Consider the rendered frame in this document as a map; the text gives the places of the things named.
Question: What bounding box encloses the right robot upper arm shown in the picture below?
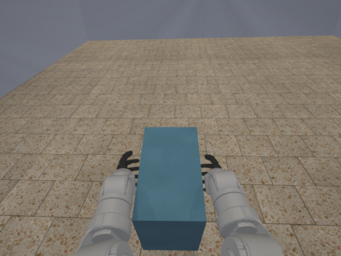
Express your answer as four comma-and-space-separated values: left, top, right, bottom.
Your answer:
221, 233, 284, 256

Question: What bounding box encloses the carton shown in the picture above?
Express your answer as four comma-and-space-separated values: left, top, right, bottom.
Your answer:
132, 127, 207, 251

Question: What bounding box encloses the right robot forearm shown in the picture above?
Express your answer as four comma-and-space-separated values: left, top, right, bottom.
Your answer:
204, 168, 282, 250

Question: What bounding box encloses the robot left hand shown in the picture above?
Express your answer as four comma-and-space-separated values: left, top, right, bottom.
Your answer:
117, 151, 140, 186

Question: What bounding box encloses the left robot upper arm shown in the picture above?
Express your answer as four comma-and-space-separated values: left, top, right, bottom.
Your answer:
74, 238, 133, 256

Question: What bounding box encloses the robot right hand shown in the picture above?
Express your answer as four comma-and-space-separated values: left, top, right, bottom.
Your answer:
201, 155, 221, 191

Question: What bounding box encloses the left robot forearm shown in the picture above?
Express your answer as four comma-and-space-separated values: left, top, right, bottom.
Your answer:
77, 168, 136, 250

